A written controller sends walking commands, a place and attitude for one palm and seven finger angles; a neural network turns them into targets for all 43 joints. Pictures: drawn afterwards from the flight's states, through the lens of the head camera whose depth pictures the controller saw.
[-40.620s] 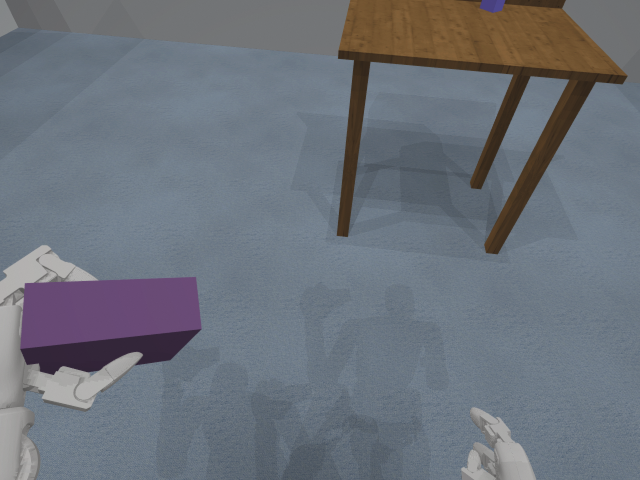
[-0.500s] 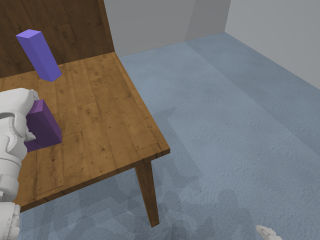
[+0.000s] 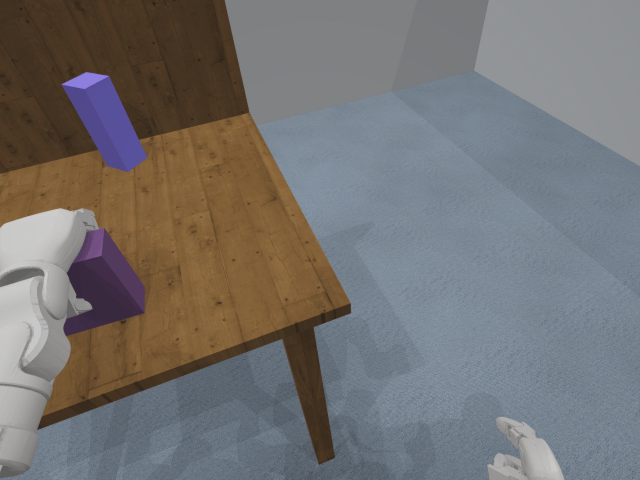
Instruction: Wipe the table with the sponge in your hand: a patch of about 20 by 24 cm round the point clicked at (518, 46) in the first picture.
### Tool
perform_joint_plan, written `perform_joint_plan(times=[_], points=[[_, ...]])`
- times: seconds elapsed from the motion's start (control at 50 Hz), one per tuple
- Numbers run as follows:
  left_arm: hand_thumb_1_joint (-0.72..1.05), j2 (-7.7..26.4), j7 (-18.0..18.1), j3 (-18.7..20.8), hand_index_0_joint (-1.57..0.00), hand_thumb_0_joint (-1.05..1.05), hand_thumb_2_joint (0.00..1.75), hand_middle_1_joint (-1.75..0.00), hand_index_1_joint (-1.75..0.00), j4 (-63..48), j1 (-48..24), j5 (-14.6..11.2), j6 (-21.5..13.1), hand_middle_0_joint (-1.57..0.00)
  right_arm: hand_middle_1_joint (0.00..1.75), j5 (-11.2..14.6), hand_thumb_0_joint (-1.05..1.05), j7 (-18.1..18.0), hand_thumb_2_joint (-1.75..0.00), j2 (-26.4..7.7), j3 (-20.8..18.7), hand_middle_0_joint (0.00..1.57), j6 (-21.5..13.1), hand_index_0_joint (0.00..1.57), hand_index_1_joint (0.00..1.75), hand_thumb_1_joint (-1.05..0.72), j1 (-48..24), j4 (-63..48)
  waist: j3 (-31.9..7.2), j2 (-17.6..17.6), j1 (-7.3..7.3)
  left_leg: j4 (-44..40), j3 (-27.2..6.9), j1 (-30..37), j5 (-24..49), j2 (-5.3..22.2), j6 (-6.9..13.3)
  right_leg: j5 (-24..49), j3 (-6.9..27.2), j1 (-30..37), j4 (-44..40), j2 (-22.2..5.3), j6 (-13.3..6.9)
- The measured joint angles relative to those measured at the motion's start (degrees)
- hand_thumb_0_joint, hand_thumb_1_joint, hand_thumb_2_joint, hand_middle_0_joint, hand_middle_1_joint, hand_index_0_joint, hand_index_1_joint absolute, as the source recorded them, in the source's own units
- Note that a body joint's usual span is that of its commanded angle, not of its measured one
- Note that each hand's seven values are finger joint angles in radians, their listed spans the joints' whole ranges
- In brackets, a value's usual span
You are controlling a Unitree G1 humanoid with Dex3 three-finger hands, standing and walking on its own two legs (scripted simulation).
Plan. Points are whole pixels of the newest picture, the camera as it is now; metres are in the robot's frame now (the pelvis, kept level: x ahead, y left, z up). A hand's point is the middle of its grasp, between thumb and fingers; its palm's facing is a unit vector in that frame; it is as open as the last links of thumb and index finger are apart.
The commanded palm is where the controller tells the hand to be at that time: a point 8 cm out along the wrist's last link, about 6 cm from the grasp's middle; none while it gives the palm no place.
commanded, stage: wipe back along the first lane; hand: left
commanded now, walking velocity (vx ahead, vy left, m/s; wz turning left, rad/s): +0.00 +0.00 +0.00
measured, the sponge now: (79, 297) +0.30 +0.36 +0.08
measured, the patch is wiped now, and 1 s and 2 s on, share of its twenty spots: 0.95 1.00 1.00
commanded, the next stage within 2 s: lift the sponge slowly off the table in 0.40 s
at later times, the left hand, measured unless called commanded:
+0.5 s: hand (59, 303) +0.26 +0.33 +0.13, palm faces +0.05 -0.01 -1.00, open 9.4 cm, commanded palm +0.22 +0.32 +0.17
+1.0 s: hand (60, 313) +0.24 +0.31 +0.14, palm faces +0.05 -0.03 -1.00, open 9.3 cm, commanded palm +0.22 +0.32 +0.20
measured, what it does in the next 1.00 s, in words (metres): stands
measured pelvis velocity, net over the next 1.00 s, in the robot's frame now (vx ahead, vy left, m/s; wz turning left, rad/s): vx -0.02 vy -0.01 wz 0.01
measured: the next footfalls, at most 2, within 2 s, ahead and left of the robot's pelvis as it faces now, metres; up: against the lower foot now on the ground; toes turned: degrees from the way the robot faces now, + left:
none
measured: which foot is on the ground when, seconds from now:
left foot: down 0.00-1.00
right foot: down 0.00-1.00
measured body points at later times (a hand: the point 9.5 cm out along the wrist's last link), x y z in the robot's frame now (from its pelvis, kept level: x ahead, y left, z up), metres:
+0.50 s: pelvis -0.01 +0.00 +0.00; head -0.03 -0.04 +0.45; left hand +0.25 +0.32 +0.19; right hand +0.20 -0.23 -0.10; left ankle +0.01 +0.11 -0.73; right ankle -0.06 -0.11 -0.73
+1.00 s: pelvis -0.02 -0.01 +0.00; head -0.04 -0.05 +0.45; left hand +0.24 +0.31 +0.19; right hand +0.22 -0.22 -0.08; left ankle +0.01 +0.11 -0.73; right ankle -0.06 -0.11 -0.73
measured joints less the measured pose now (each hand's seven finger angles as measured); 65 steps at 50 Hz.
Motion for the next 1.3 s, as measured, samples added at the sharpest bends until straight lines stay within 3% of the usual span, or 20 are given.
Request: perform_joint_plan(times=[0.42, 0.62, 0.8, 0.94, 1.3], points=[[-0.46, -1.5, 0.8, -1.4, -0.79, 0.00, 1.11, -1.44, -1.46, -13.2, 9.4, -1.2, 4.7, -0.74, 0.30, 0.0, 0.01, 0.2, -0.90, 0.0, 0.7, 0.20, -0.7, 0.20, 0.30, -0.90, -1.5, -0.5, 0.7, 0.5, 0.75, -0.8, 0.2, 1.9, 1.0, -0.2, 0.1, 0.7, 0.2, 1.6, -0.2, -0.2, 0.2], [-0.46, -2.0, 0.6, -3.2, -0.79, 0.01, 1.11, -1.44, -1.46, -14.6, 9.4, -0.9, 6.8, -0.74, 0.30, -0.1, 0.01, -0.4, -0.90, 0.6, 1.7, 0.20, -1.2, 0.20, 0.30, -0.90, -2.8, -0.1, 1.5, 0.6, 1.38, -1.7, -0.1, 2.9, 1.9, -0.2, 0.0, 1.2, -0.1, 2.4, -0.5, -0.2, 0.0], [-0.47, -2.1, 0.0, -3.6, -0.80, 0.01, 1.11, -1.43, -1.44, -18.0, 11.6, -1.9, 6.2, -0.76, 0.30, -0.4, 0.01, -0.8, -0.90, 0.8, 1.9, 0.20, -2.0, 0.20, 0.30, -0.90, -3.6, 0.0, 1.7, 0.7, 2.08, -2.4, -0.2, 4.0, 2.2, 0.0, -0.3, 1.5, -0.2, 3.5, -1.2, 0.0, -0.2], [-0.48, -2.3, -0.3, -4.7, -0.81, 0.00, 1.11, -1.41, -1.43, -15.7, 8.5, -1.7, 6.9, -0.77, 0.30, -0.5, 0.01, -1.4, -0.90, 0.9, 2.3, 0.20, -2.5, 0.20, 0.30, -0.90, -4.4, 0.7, 2.3, 0.4, 2.78, -3.1, -0.9, 4.5, 2.9, 0.1, -0.6, 1.9, -0.8, 4.1, -1.7, 0.2, -0.6], [-0.49, -0.6, -2.3, -4.1, -0.83, -0.01, 1.11, -1.40, -1.41, -14.7, 5.5, -2.0, 5.4, -0.79, 0.30, -0.7, 0.01, -1.9, -0.90, 0.9, 2.3, 0.20, -3.1, 0.20, 0.30, -0.90, -4.7, 1.0, 2.7, 0.6, 2.78, -3.9, -1.1, 5.4, 3.4, 0.7, -1.2, 2.5, -0.9, 5.0, -2.6, 0.8, -1.1]])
